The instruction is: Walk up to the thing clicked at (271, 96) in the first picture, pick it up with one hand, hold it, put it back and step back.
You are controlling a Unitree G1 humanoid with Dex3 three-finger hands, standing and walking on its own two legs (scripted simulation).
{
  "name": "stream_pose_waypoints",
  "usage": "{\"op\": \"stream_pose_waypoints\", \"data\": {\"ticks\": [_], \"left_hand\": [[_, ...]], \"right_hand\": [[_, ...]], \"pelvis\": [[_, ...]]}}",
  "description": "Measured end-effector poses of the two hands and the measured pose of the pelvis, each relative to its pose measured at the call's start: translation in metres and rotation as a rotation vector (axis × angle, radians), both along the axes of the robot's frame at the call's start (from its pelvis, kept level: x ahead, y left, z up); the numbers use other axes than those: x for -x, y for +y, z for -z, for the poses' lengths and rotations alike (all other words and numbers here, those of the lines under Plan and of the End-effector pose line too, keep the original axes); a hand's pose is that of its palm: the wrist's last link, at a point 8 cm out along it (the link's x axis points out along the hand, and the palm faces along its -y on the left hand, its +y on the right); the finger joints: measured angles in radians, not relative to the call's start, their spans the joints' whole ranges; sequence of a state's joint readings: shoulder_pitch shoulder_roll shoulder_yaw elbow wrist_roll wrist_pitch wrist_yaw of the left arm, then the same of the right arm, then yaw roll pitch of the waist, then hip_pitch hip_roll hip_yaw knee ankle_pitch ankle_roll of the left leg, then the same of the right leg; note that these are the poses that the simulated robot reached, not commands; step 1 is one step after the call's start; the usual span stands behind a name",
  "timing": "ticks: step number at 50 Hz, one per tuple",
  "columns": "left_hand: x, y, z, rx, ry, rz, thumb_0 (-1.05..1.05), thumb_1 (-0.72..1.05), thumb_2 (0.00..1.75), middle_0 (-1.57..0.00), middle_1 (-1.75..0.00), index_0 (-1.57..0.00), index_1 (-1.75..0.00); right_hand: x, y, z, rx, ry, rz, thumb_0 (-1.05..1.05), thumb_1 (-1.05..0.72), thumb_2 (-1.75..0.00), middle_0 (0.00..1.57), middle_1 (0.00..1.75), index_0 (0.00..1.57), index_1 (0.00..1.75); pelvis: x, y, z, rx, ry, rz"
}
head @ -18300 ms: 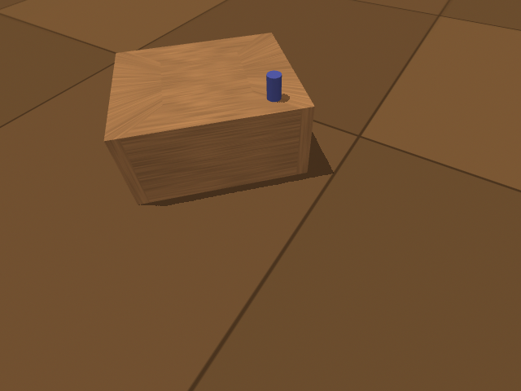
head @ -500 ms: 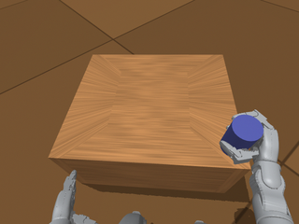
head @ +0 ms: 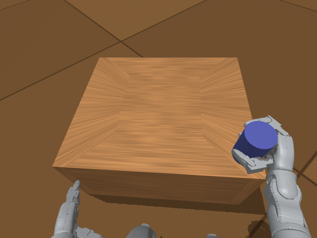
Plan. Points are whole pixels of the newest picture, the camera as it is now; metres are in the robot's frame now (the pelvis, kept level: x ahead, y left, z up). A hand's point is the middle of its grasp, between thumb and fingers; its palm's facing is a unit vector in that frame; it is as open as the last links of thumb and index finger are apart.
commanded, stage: hold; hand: right
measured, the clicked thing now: (252, 145) +0.34 -0.16 +0.05
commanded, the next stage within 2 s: crouch in 0.02 s
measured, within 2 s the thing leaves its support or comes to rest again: neither
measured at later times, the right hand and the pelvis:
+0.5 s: hand (243, 146) +0.37 -0.17 -0.02, palm faces +0.15 +0.99 +0.00, open 9.5 cm; pelvis -0.02 +0.00 -0.02, yaw +0 degrees
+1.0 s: hand (236, 136) +0.45 -0.18 -0.10, palm faces +0.19 +0.98 +0.01, open 9.5 cm; pelvis -0.01 -0.01 -0.08, yaw +1 degrees
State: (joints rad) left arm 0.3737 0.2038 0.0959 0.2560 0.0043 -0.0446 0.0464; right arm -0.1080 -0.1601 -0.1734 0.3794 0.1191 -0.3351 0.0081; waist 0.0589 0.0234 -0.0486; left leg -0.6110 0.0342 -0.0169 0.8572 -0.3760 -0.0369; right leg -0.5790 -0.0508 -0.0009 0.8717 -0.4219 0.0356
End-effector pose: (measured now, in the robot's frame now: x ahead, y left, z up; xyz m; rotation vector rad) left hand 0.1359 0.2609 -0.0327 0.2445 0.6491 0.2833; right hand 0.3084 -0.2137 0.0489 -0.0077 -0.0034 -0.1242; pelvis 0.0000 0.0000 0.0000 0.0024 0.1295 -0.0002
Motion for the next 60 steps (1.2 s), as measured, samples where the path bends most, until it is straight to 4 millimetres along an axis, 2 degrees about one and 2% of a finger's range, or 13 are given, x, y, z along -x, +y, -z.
{"op": "stream_pose_waypoints", "data": {"ticks": [7,11,17,22,27,35,40,46,53,60], "left_hand": [[-0.007,-0.008,0.005,0.042,-0.017,0.006,-0.01,-0.52,0.05,-0.05,-0.06,-0.06,-0.05],[-0.008,-0.004,0.003,0.033,-0.028,0.003,-0.01,-0.52,0.05,-0.05,-0.06,-0.06,-0.05],[-0.005,0.006,-0.003,-0.015,-0.035,0.007,-0.01,-0.51,0.04,-0.05,-0.06,-0.06,-0.05],[0.003,0.015,0.003,-0.072,-0.013,0.008,-0.01,-0.51,0.04,-0.05,-0.05,-0.06,-0.05],[0.005,0.004,0.006,-0.102,-0.028,0.047,-0.01,-0.51,0.04,-0.05,-0.06,-0.06,-0.05],[0.012,0.002,0.001,-0.172,-0.045,0.064,-0.01,-0.52,0.05,-0.06,-0.06,-0.07,-0.06],[0.017,0.001,0.009,-0.194,-0.018,0.069,-0.01,-0.51,0.05,-0.06,-0.06,-0.07,-0.05],[0.01,-0.004,0.006,-0.223,-0.031,0.095,-0.01,-0.5,0.04,-0.06,-0.06,-0.07,-0.05],[0.004,0.007,-0.002,-0.294,-0.032,0.098,-0.01,-0.5,0.04,-0.06,-0.06,-0.07,-0.05],[0.001,-0.002,0.011,-0.257,-0.044,0.121,-0.01,-0.49,0.04,-0.05,-0.06,-0.07,-0.05]], "right_hand": [[0.001,-0.008,-0.016,0.017,-0.026,0.026,-0.01,0.4,-1.14,0.7,1.1,0.77,1.14],[-0.001,-0.008,-0.012,0.004,-0.005,0.026,-0.01,0.4,-1.14,0.71,1.1,0.77,1.13],[-0.011,-0.003,0.02,-0.032,0.067,0.014,-0.01,0.4,-1.14,0.72,1.08,0.78,1.12],[-0.023,-0.004,0.054,-0.03,0.095,0.021,-0.01,0.4,-1.14,0.72,1.07,0.79,1.11],[-0.043,-0.008,0.078,-0.019,0.077,0.029,-0.01,0.4,-1.14,0.72,1.08,0.79,1.11],[-0.082,-0.012,0.094,-0.033,0.044,0.042,-0.01,0.39,-1.14,0.71,1.08,0.78,1.12],[-0.1,-0.01,0.113,-0.022,0.052,0.028,-0.01,0.39,-1.15,0.71,1.09,0.78,1.12],[-0.109,-0.013,0.138,-0.024,0.074,0.047,-0.01,0.39,-1.15,0.72,1.08,0.78,1.11],[-0.119,-0.017,0.15,-0.022,0.054,0.068,-0.01,0.4,-1.15,0.72,1.08,0.78,1.11],[-0.126,-0.013,0.164,-0.002,0.066,0.043,-0.01,0.4,-1.15,0.72,1.08,0.79,1.11]], "pelvis": [[-0.001,-0.001,-0.002,-0.001,-0.011,0.009],[0.0,0.0,-0.002,0.002,-0.012,0.011],[0.005,0.003,0.003,0.005,0.015,0.01],[0.014,0.003,0.016,0.003,0.067,0.005],[0.018,0.002,0.03,-0.003,0.123,0.001],[0.017,-0.005,0.049,-0.021,0.191,-0.001],[0.018,-0.008,0.062,-0.027,0.234,-0.007],[0.014,-0.01,0.074,-0.034,0.272,-0.01],[0.01,-0.009,0.084,-0.045,0.303,-0.006],[0.014,-0.005,0.095,-0.05,0.33,-0.002]]}}
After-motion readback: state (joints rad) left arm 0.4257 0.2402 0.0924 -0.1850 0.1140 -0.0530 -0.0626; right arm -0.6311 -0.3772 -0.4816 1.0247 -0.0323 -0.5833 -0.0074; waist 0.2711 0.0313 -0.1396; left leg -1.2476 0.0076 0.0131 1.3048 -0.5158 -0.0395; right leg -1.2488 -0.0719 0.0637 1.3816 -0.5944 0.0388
